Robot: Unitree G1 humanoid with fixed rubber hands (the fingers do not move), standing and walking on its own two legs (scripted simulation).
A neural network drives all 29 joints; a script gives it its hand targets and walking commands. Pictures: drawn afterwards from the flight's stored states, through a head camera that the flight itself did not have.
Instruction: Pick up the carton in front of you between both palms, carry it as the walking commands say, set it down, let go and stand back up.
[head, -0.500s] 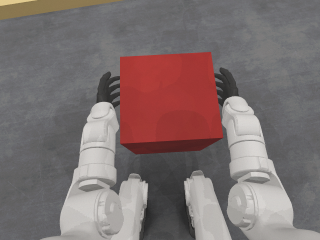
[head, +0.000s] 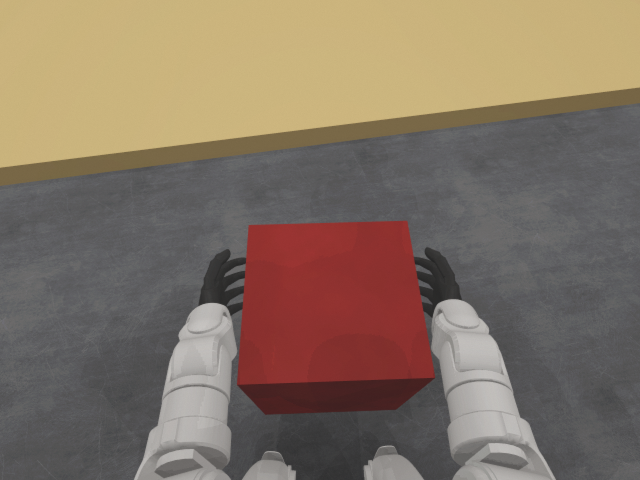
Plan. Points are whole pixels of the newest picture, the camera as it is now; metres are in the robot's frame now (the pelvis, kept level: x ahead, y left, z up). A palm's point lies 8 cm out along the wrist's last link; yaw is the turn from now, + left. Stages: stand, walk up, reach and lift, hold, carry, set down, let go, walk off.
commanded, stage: reach and lift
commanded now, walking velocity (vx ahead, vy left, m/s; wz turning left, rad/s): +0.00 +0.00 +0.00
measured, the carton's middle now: (329, 326) +0.35 +0.00 -0.09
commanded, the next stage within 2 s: hold in 1.38 s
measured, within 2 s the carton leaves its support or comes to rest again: neither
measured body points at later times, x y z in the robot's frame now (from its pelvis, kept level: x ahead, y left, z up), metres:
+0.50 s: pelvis +0.02 +0.00 +0.07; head -0.01 +0.00 +0.52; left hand +0.33 +0.15 +0.09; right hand +0.32 -0.15 +0.09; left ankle +0.03 +0.13 -0.67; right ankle +0.05 -0.12 -0.67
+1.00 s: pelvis +0.02 +0.00 +0.07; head +0.00 +0.00 +0.52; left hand +0.33 +0.15 +0.10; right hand +0.33 -0.15 +0.10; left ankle +0.03 +0.13 -0.67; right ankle +0.05 -0.12 -0.67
